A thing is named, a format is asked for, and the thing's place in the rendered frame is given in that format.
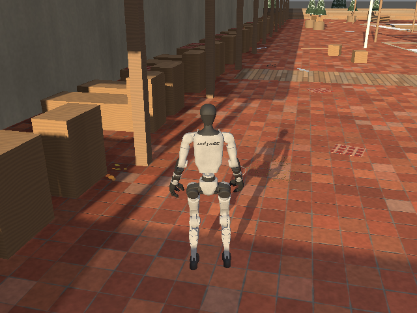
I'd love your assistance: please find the robot left shin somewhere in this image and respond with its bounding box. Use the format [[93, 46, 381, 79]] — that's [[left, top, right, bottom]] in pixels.
[[189, 216, 199, 261]]

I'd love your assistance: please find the left robot hand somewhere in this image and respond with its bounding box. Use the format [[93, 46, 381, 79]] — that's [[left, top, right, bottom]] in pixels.
[[169, 182, 184, 198]]

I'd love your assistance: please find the right robot forearm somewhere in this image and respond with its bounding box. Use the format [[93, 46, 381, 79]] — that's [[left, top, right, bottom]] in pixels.
[[231, 158, 243, 182]]

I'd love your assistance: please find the robot right thigh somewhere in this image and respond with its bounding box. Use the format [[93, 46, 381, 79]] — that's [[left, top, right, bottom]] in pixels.
[[218, 181, 231, 227]]

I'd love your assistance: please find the left robot forearm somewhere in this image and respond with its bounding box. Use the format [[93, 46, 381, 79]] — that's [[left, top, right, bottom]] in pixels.
[[171, 158, 184, 185]]

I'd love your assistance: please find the right robot hand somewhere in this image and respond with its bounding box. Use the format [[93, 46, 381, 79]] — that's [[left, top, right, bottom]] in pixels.
[[229, 179, 244, 192]]

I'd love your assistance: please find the left robot upper arm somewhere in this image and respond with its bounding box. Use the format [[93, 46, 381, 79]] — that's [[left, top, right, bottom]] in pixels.
[[177, 132, 195, 168]]

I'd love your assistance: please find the right robot upper arm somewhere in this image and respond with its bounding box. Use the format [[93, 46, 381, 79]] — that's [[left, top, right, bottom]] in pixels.
[[222, 132, 238, 168]]

